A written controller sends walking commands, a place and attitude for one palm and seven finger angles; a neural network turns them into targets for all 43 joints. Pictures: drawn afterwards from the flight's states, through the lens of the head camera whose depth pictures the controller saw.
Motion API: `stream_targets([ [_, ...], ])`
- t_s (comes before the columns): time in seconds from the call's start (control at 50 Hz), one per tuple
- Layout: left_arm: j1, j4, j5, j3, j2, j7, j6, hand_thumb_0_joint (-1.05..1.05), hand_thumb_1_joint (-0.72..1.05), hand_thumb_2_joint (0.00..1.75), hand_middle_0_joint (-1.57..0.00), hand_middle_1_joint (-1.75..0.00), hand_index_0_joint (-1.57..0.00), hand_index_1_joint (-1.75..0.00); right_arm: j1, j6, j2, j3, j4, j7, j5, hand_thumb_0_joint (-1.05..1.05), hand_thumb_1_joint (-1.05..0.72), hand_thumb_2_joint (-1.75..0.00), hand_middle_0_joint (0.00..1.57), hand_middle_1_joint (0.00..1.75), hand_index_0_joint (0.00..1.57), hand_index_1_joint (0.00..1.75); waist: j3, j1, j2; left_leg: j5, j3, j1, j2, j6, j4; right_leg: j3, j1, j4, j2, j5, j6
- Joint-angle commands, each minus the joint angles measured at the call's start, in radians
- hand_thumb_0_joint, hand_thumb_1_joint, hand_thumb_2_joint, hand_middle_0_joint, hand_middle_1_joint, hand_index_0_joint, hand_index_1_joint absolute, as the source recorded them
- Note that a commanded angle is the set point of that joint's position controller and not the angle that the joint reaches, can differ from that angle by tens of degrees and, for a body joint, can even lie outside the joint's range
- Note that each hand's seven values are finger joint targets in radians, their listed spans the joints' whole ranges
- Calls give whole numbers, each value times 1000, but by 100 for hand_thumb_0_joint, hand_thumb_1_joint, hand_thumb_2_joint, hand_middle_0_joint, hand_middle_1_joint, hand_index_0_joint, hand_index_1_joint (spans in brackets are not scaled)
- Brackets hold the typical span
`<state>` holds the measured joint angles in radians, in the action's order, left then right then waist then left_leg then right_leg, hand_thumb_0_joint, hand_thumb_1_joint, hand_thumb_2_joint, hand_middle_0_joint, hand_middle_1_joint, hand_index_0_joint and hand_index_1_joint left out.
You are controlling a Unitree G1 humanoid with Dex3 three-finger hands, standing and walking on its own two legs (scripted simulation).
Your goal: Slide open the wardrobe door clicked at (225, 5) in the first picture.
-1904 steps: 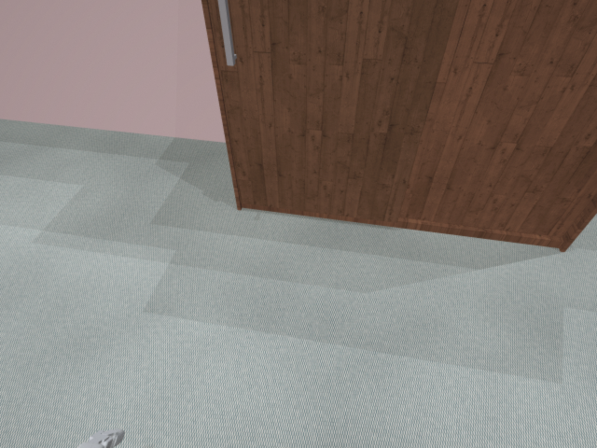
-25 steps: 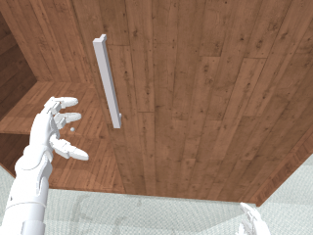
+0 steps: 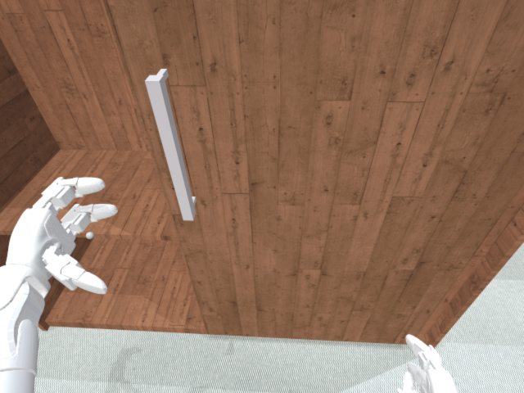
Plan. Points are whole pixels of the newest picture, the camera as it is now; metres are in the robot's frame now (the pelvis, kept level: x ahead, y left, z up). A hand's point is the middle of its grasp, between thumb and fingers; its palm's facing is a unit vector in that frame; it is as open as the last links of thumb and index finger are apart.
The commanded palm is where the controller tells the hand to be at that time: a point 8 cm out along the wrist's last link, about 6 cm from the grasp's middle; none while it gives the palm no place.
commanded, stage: draw the hand back to the body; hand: left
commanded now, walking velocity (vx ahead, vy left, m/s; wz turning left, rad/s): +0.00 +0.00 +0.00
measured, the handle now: (177, 153) +0.49 +0.21 +0.14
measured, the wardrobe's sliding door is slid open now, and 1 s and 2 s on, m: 0.65 0.65 0.65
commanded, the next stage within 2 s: step back with the hand held close in 1.30 s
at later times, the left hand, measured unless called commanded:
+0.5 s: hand (51, 271) +0.21 +0.29 +0.15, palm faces +0.44 -0.86 -0.27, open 12.9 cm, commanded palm +0.17 +0.32 +0.17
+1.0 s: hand (24, 269) +0.19 +0.29 +0.18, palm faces +0.49 -0.80 -0.36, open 8.1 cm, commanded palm +0.15 +0.32 +0.18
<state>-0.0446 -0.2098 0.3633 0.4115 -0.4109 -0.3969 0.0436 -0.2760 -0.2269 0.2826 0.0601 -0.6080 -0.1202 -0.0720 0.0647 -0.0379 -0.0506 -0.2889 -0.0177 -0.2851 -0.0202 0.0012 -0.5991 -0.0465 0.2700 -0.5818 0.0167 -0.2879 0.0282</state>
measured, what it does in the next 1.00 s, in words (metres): stands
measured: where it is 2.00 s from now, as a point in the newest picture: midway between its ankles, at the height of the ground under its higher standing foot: outside the picture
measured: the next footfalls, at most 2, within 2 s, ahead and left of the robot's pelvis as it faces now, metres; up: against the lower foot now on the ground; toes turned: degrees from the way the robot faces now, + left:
none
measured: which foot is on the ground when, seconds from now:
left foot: down 0.00-1.00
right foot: down 0.00-1.00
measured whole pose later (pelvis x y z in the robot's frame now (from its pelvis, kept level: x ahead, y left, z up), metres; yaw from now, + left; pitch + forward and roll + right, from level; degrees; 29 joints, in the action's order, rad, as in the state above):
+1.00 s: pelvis +0.02 +0.02 +0.01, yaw +0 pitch -6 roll -1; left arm 0.46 0.41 0.08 0.35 -0.35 0.09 -0.07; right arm -0.20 -0.14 0.24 0.03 -0.66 -0.08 0.01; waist 0.00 -0.09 -0.06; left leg -0.24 -0.03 -0.08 0.01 0.03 -0.42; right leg -0.03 0.06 -0.39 -0.01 -0.23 -0.01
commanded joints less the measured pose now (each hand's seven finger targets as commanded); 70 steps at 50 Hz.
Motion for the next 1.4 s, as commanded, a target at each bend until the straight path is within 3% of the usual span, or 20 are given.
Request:
stream_targets([
  [0.0,-182,304,26,69,-204,9,-51,0,-55,20,-25,-115,-25,-115,144,-76,108,-53,186,3,2,0,-90,-90,20,30,20,30,118,-20,38,126,25,44,20,42,76,52,-23,121,-19,125,-23],
  [0.1,-179,418,14,79,-227,32,-67,0,-55,20,-25,-115,-25,-115,147,-98,108,-50,170,-9,4,0,-90,-90,20,30,20,30,93,-14,-8,89,34,63,18,43,92,46,-7,138,-11,60,-18],
  [0.16,-171,451,9,66,-209,42,-64,0,-44,25,-25,-109,-25,-109,151,-111,102,-44,158,-16,4,0,-90,-90,20,30,20,30,74,-13,-53,58,46,78,19,38,117,29,-2,148,-8,24,-12],
  [0.2,-127,463,10,83,-218,44,-53,0,-37,29,-24,-104,-24,-104,155,-118,103,-45,152,-17,5,0,-90,-90,20,30,20,30,80,-21,-33,69,49,87,17,39,119,26,-17,151,-5,38,-12],
  [0.22,-162,567,-141,65,-270,228,-109,0,-33,31,-24,-102,-24,-102,188,-102,89,-45,132,-3,52,0,-90,-90,20,30,20,30,-34,-30,-21,42,44,30,30,37,144,61,14,229,-22,-9,-15],
  [0.24,-30,494,-150,25,-158,306,-116,0,-30,32,-24,-100,-24,-100,186,-98,82,-47,122,0,56,0,-90,-90,20,30,20,30,-67,-17,12,7,42,33,23,30,158,44,17,233,-31,-44,-15],
  [0.26,41,473,-156,-14,-101,338,-111,0,-26,34,-24,-98,-24,-98,191,-90,83,-44,126,5,53,0,-90,-90,20,30,20,30,-95,-18,43,-18,49,30,18,29,169,37,22,228,-32,-59,-16],
  [0.36,124,630,-227,-6,-127,444,-158,0,-8,43,-23,-87,-23,-87,193,-44,74,-54,116,16,63,0,-90,-90,20,30,20,30,40,-29,-27,38,29,115,11,32,210,35,-95,214,-35,26,-12],
  [0.4,115,651,-246,-1,-142,471,-168,0,-1,46,-23,-83,-23,-83,197,-36,76,-56,107,13,66,0,-90,-90,20,30,20,30,35,-24,5,33,32,123,5,32,226,32,-101,225,-29,24,-13],
  [0.46,113,728,-269,-12,-136,498,-182,0,10,51,-23,-77,-23,-77,202,-32,68,-55,107,11,73,0,-90,-90,20,30,20,30,51,-26,-48,72,37,156,8,30,244,23,-130,220,-28,69,-8],
  [0.62,243,704,-285,-25,-87,505,-177,0,39,65,-22,-60,-22,-60,213,-1,61,-59,92,21,75,0,-90,-90,20,30,20,30,-36,-33,-11,159,42,168,-2,18,277,10,-151,231,-21,125,-5],
  [0.7,334,714,-281,18,-111,499,-174,0,54,73,-21,-51,-21,-51,216,19,65,-67,102,30,79,0,-90,-90,20,30,20,30,-28,-46,33,217,32,171,-5,19,271,10,-179,235,-18,171,-7],
  [0.78,356,801,-282,43,-127,499,-181,0,68,80,-21,-43,-21,-43,210,30,55,-69,114,39,83,0,-90,-90,20,30,20,30,22,-50,-26,290,28,188,-2,10,256,13,-212,224,-23,231,-5],
  [0.9,395,846,-286,61,-137,504,-177,0,90,90,-20,-30,-20,-30,212,31,53,-72,117,39,83,0,-90,-90,20,30,20,30,-13,-47,-50,300,20,190,0,9,250,11,-195,240,-19,242,-5],
  [0.98,393,787,-281,38,-106,503,-167,0,90,90,-20,-30,-20,-30,208,43,53,-74,113,33,81,0,-90,-90,20,30,20,30,-57,-37,30,244,15,175,0,19,257,10,-165,250,-19,204,-11],
  [1.1,376,788,-282,34,-111,505,-170,0,90,90,-20,-30,-20,-30,219,46,54,-76,112,29,80,0,-90,-90,20,30,20,30,-49,-41,0,184,12,187,4,26,264,19,-165,272,-23,148,-12],
  [1.16,369,824,-282,46,-125,510,-181,0,90,90,-20,-30,-20,-30,222,38,49,-75,111,27,84,0,-90,-90,20,30,20,30,-9,-45,-11,188,14,196,9,28,260,22,-187,269,-27,158,-10],
  [1.26,368,818,-285,43,-122,513,-187,0,90,90,-20,-30,-20,-30,230,30,43,-72,104,27,83,0,-90,-90,20,30,20,30,-55,-43,-42,155,14,186,10,24,269,22,-170,287,-25,122,-9],
  [1.32,379,776,-281,35,-107,508,-184,0,90,90,-20,-30,-20,-30,233,32,43,-72,103,25,81,0,-90,-90,20,30,20,30,-103,-40,1,125,13,173,5,26,281,21,-149,301,-24,89,-13],
  [1.38,381,760,-278,38,-107,505,-187,0,90,90,-20,-30,-20,-30,236,35,44,-75,103,25,80,0,-90,-90,20,30,20,30,-101,-43,11,104,11,172,6,29,282,26,-147,307,-25,62,-14],
])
